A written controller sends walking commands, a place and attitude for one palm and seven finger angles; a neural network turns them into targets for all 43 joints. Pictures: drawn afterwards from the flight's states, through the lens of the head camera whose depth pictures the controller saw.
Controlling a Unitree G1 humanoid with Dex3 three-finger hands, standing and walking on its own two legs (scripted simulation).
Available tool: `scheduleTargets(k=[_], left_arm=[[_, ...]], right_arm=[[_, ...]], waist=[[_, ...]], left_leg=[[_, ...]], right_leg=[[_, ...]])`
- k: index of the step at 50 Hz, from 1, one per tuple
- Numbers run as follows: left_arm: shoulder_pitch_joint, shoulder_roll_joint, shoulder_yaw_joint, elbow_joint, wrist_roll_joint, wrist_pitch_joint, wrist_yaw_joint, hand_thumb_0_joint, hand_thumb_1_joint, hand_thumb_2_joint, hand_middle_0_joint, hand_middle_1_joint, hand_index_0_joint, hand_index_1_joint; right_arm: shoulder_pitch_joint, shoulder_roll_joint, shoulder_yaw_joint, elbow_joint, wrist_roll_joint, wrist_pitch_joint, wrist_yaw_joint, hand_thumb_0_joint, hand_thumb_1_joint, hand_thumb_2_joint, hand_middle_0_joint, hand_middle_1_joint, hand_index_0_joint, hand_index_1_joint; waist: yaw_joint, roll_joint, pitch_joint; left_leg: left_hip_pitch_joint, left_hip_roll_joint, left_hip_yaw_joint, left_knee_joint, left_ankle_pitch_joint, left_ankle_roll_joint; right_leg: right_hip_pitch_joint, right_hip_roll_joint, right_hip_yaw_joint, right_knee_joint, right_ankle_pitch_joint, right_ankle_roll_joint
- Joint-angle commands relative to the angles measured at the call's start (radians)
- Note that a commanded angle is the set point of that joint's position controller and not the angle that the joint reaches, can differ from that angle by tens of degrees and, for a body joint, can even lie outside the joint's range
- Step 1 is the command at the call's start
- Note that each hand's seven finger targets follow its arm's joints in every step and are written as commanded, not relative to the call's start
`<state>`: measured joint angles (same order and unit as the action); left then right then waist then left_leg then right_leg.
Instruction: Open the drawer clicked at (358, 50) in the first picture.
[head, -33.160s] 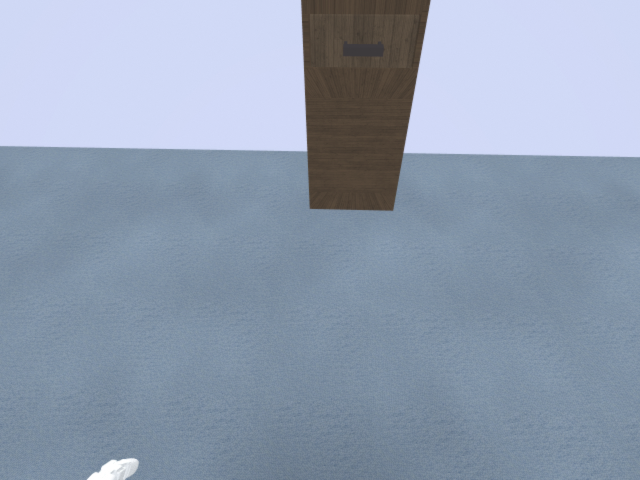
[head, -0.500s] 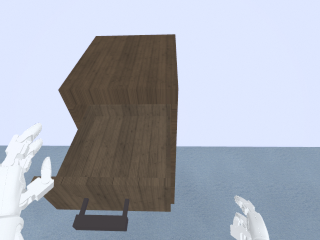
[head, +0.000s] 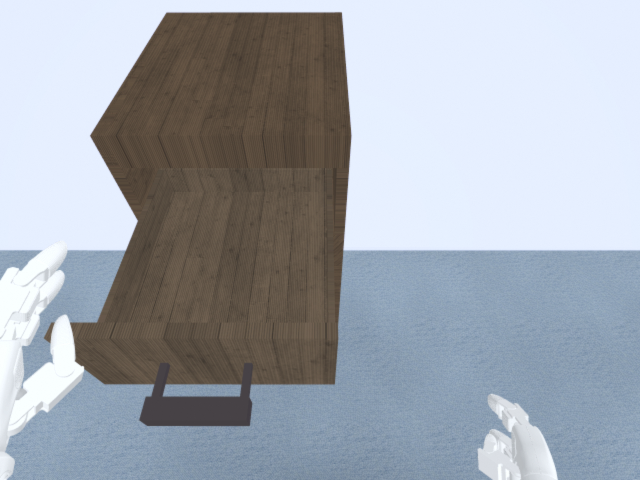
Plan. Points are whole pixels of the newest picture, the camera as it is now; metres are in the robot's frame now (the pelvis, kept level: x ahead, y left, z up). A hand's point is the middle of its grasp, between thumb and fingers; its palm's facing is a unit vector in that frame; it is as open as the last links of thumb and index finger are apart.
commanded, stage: step back with the hand held close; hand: left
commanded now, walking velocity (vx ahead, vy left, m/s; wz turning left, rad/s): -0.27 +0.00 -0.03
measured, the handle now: (201, 391) +0.23 +0.17 -0.03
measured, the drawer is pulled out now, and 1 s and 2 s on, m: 0.29 0.29 0.29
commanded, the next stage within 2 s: stop stepping back and stand still in 0.96 s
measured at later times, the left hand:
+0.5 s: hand (7, 435) +0.13 +0.25 +0.15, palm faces +0.33 -0.83 -0.45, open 7.5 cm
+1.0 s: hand out of the picture +0.08 +0.20 +0.15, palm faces +0.16 -0.85 -0.51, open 7.5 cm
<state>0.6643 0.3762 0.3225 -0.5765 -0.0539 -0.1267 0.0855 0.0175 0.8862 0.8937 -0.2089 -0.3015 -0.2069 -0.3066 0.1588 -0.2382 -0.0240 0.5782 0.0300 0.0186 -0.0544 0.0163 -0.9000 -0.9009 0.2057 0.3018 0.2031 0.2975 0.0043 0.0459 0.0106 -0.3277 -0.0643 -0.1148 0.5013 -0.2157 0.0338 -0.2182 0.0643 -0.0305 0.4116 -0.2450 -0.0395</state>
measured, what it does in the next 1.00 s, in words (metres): walks backwards: right foot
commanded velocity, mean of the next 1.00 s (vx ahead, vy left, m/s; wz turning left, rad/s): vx -0.34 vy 0.00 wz -0.02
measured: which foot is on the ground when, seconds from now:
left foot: down 0.00-1.00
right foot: down 0.00-0.64, up 0.66-0.92, down 0.94-1.00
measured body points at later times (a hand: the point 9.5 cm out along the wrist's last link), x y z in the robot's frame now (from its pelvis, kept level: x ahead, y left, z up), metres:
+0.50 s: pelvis -0.06 +0.01 -0.01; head -0.03 +0.04 +0.44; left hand +0.11 +0.29 +0.18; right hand +0.13 -0.21 -0.08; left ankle +0.02 +0.10 -0.74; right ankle -0.02 -0.09 -0.74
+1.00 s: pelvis -0.15 -0.01 -0.02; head -0.07 +0.01 +0.42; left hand +0.06 +0.25 +0.18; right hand +0.07 -0.22 -0.10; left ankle +0.02 +0.10 -0.74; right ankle -0.24 -0.11 -0.74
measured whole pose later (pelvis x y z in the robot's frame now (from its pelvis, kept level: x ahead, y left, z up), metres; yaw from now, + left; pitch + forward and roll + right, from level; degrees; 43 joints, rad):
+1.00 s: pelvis -0.15 -0.01 -0.02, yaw -3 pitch +5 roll -4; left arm 0.59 0.47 0.41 -0.72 -0.08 -0.20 0.06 0.02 0.89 0.89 -0.21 -0.30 -0.21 -0.31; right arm 0.04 -0.17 0.04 0.60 -0.02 -0.12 -0.01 0.01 -0.90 -0.90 0.21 0.30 0.21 0.30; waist 0.00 0.01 0.08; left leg -0.61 0.05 -0.05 0.47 0.04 0.01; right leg -0.22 0.10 0.00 0.53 -0.43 -0.03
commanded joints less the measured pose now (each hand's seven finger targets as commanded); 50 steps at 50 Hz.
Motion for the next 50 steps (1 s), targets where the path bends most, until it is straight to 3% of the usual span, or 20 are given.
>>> scheduleTargets(k=[1,2,7,10,15,18,23,25,27,29,31,32,33,35,36,38,39,44,48,50], left_arm=[[0.002,0.2,0.183,-0.257,-0.009,-0.077,0.049,0.0,0.9,0.9,-0.2,-0.3,-0.2,-0.3],[-0.01,0.21,0.183,-0.279,-0.01,-0.077,0.053,0.0,0.9,0.9,-0.2,-0.3,-0.2,-0.3],[-0.004,0.198,0.178,-0.265,-0.005,-0.078,0.058,0.0,0.9,0.9,-0.2,-0.3,-0.2,-0.3],[0.0,0.179,0.174,-0.252,0.001,-0.085,0.054,0.0,0.9,0.9,-0.2,-0.3,-0.2,-0.3],[-0.019,0.169,0.18,-0.257,0.012,-0.1,0.05,0.0,0.9,0.9,-0.2,-0.3,-0.2,-0.3],[-0.032,0.172,0.181,-0.278,0.016,-0.11,0.054,0.0,0.9,0.9,-0.2,-0.3,-0.2,-0.3],[-0.037,0.18,0.17,-0.322,0.01,-0.132,0.068,0.0,0.9,0.9,-0.2,-0.3,-0.2,-0.3],[-0.051,0.178,0.16,-0.329,0.006,-0.136,0.073,0.0,0.9,0.9,-0.2,-0.3,-0.2,-0.3],[-0.059,0.203,0.182,-0.329,0.005,-0.138,0.082,0.0,0.9,0.9,-0.2,-0.3,-0.2,-0.3],[-0.059,0.194,0.173,-0.32,0.002,-0.142,0.081,0.0,0.9,0.9,-0.2,-0.3,-0.2,-0.3],[-0.034,0.197,0.197,-0.315,0.009,-0.148,0.076,0.0,0.9,0.9,-0.2,-0.3,-0.2,-0.3],[-0.043,0.204,0.211,-0.314,0.016,-0.145,0.074,0.0,0.9,0.9,-0.2,-0.3,-0.2,-0.3],[-0.051,0.195,0.206,-0.324,0.018,-0.142,0.069,0.0,0.9,0.9,-0.2,-0.3,-0.2,-0.3],[-0.074,0.189,0.196,-0.351,0.02,-0.143,0.065,0.0,0.9,0.9,-0.2,-0.3,-0.2,-0.3],[-0.046,0.179,0.194,-0.336,0.013,-0.141,0.064,0.0,0.9,0.9,-0.2,-0.3,-0.2,-0.3],[-0.007,0.159,0.172,-0.321,0.0,-0.129,0.062,0.0,0.9,0.9,-0.2,-0.3,-0.2,-0.3],[-0.011,0.156,0.164,-0.319,-0.005,-0.127,0.056,0.0,0.9,0.9,-0.2,-0.3,-0.2,-0.3],[-0.016,0.193,0.188,-0.36,-0.02,-0.14,0.029,0.0,0.9,0.9,-0.2,-0.3,-0.2,-0.3],[0.034,0.244,0.262,-0.389,-0.044,-0.161,0.005,0.0,0.9,0.9,-0.2,-0.3,-0.2,-0.3],[0.049,0.25,0.28,-0.405,-0.05,-0.179,-0.009,0.0,0.9,0.9,-0.2,-0.3,-0.2,-0.3]], right_arm=[[-0.106,-0.096,-0.046,-0.179,0.004,-0.047,-0.019,0.0,-0.9,-0.9,0.2,0.3,0.2,0.3],[-0.102,-0.105,-0.045,-0.177,0.003,-0.05,-0.022,0.0,-0.9,-0.9,0.2,0.3,0.2,0.3],[-0.104,-0.108,-0.044,-0.177,-0.001,-0.062,-0.025,0.0,-0.9,-0.9,0.2,0.3,0.2,0.3],[-0.104,-0.11,-0.039,-0.186,-0.004,-0.072,-0.02,0.0,-0.9,-0.9,0.2,0.3,0.2,0.3],[-0.099,-0.114,-0.035,-0.199,-0.002,-0.092,-0.013,0.0,-0.9,-0.9,0.2,0.3,0.2,0.3],[-0.085,-0.111,-0.032,-0.199,-0.006,-0.105,-0.011,0.0,-0.9,-0.9,0.2,0.3,0.2,0.3],[-0.062,-0.102,-0.03,-0.178,-0.014,-0.124,-0.008,0.0,-0.9,-0.9,0.2,0.3,0.2,0.3],[-0.056,-0.102,-0.03,-0.161,-0.015,-0.123,-0.009,0.0,-0.9,-0.9,0.2,0.3,0.2,0.3],[-0.063,-0.1,-0.036,-0.146,-0.017,-0.123,-0.014,0.0,-0.9,-0.9,0.2,0.3,0.2,0.3],[-0.068,-0.102,-0.034,-0.147,-0.013,-0.123,-0.016,0.0,-0.9,-0.9,0.2,0.3,0.2,0.3],[-0.085,-0.114,-0.034,-0.161,-0.011,-0.134,-0.017,0.0,-0.9,-0.9,0.2,0.3,0.2,0.3],[-0.091,-0.111,-0.034,-0.163,-0.018,-0.139,-0.018,0.0,-0.9,-0.9,0.2,0.3,0.2,0.3],[-0.076,-0.099,-0.034,-0.156,-0.034,-0.139,-0.014,0.0,-0.9,-0.9,0.2,0.3,0.2,0.3],[-0.055,-0.095,-0.039,-0.149,-0.043,-0.153,-0.005,0.0,-0.9,-0.9,0.2,0.3,0.2,0.3],[-0.045,-0.092,-0.042,-0.139,-0.044,-0.159,0.0,0.0,-0.9,-0.9,0.2,0.3,0.2,0.3],[-0.045,-0.087,-0.038,-0.12,-0.041,-0.166,0.007,0.0,-0.9,-0.9,0.2,0.3,0.2,0.3],[-0.054,-0.087,-0.031,-0.112,-0.04,-0.169,0.012,0.0,-0.9,-0.9,0.2,0.3,0.2,0.3],[-0.08,-0.091,-0.013,-0.082,-0.048,-0.186,0.027,0.0,-0.9,-0.9,0.2,0.3,0.2,0.3],[-0.111,-0.095,-0.012,-0.104,-0.043,-0.181,0.036,0.0,-0.9,-0.9,0.2,0.3,0.2,0.3],[-0.11,-0.087,-0.017,-0.127,-0.027,-0.162,0.04,0.0,-0.9,-0.9,0.2,0.3,0.2,0.3]], waist=[[0.002,-0.03,-0.201],[0.0,0.007,-0.198],[0.003,0.053,-0.161],[0.004,0.07,-0.138],[-0.001,0.033,-0.107],[-0.005,-0.002,-0.102],[-0.017,-0.012,-0.108],[-0.022,-0.006,-0.11],[-0.023,-0.008,-0.129],[-0.02,0.025,-0.123],[-0.01,0.157,-0.135],[-0.002,0.213,-0.135],[-0.004,0.215,-0.142],[-0.003,0.136,-0.152],[0.002,0.087,-0.166],[0.006,0.054,-0.204],[0.006,0.055,-0.21],[0.015,0.16,-0.314],[0.033,0.176,-0.374],[0.04,0.078,-0.403]], left_leg=[[0.08,0.108,-0.028,0.002,0.324,0.008],[0.071,0.115,-0.041,-0.012,0.323,0.007],[-0.059,0.155,-0.097,-0.103,0.197,0.027],[-0.206,0.18,-0.128,-0.16,-0.002,0.051],[-0.38,0.181,-0.142,-0.177,-0.305,0.068],[-0.37,0.16,-0.123,-0.13,-0.346,0.06],[-0.164,0.108,-0.061,0.033,-0.253,0.018],[-0.077,0.089,-0.038,0.097,-0.171,-0.002],[-0.049,0.1,-0.041,0.089,-0.116,-0.007],[-0.098,0.139,-0.081,0.005,-0.081,0.002],[-0.287,0.247,-0.173,-0.185,-0.18,0.048],[-0.345,0.296,-0.25,-0.26,-0.174,0.076],[-0.36,0.33,-0.281,-0.292,-0.186,0.099],[-0.281,0.348,-0.28,-0.257,-0.109,0.12],[-0.186,0.338,-0.257,-0.214,-0.007,0.121],[0.023,0.308,-0.205,-0.156,0.202,0.114],[0.068,0.303,-0.202,-0.148,0.254,0.115],[0.276,0.278,-0.162,-0.079,0.572,0.096],[0.256,0.269,-0.116,-0.036,0.564,0.079],[0.233,0.214,-0.031,0.073,0.438,0.039]], right_leg=[[0.049,-0.133,0.039,-0.011,0.295,0.027],[0.049,-0.128,0.039,-0.004,0.276,0.022],[0.097,-0.081,0.03,0.054,0.161,0.036],[0.16,-0.059,0.038,0.12,0.092,0.041],[0.213,-0.06,0.067,0.146,0.038,0.042],[0.161,-0.079,0.094,0.1,-0.014,0.034],[-0.084,-0.161,0.155,-0.036,-0.117,-0.016],[-0.173,-0.191,0.16,-0.054,-0.073,-0.037],[-0.18,-0.186,0.145,-0.042,-0.021,-0.033],[-0.129,-0.136,0.096,0.016,-0.016,-0.01],[0.067,-0.036,0.033,0.216,-0.034,0.033],[0.112,0.003,0.023,0.334,-0.069,0.044],[0.1,0.009,0.044,0.44,-0.159,0.044],[0.012,0.003,0.074,0.531,-0.238,0.04],[-0.047,-0.002,0.075,0.49,-0.257,0.039],[-0.151,-0.003,0.055,0.404,-0.272,0.045],[-0.167,0.0,0.052,0.366,-0.27,0.049],[-0.145,0.004,0.049,0.158,-0.165,0.05],[-0.033,-0.002,0.036,0.026,-0.064,0.047],[0.039,-0.038,0.018,-0.11,0.137,0.057]])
